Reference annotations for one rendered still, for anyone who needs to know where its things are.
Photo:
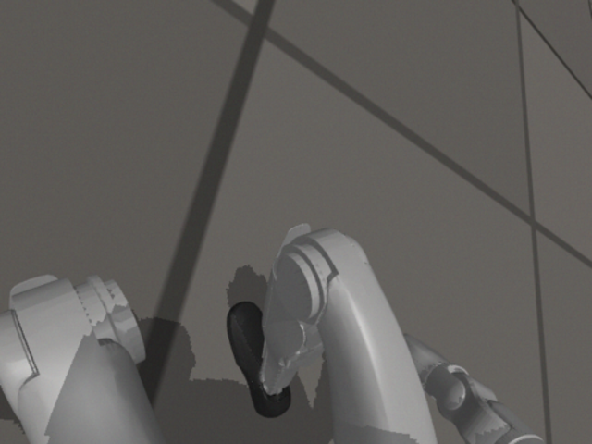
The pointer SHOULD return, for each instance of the right robot arm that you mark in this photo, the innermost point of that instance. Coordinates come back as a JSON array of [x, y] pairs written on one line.
[[474, 409]]

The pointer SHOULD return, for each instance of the right robot foot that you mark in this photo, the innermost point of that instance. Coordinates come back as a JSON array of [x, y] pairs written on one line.
[[246, 337]]

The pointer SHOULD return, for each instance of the right robot hand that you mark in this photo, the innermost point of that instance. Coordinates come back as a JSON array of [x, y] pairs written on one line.
[[425, 358]]

